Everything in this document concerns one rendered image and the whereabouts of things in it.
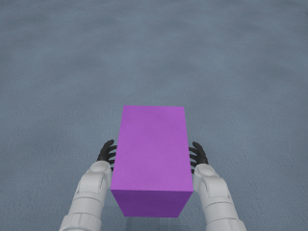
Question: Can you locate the right robot forearm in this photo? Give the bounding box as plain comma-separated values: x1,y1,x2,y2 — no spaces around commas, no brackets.
192,164,247,231

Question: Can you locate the carton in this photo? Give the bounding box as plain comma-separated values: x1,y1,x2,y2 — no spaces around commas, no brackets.
110,105,193,218

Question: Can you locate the robot right hand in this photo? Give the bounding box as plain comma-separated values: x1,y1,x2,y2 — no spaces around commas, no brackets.
189,141,209,174

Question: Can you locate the robot left hand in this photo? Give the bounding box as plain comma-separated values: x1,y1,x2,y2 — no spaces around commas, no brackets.
97,140,117,171

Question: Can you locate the left robot forearm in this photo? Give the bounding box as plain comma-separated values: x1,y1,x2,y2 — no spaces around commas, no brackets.
59,161,112,231

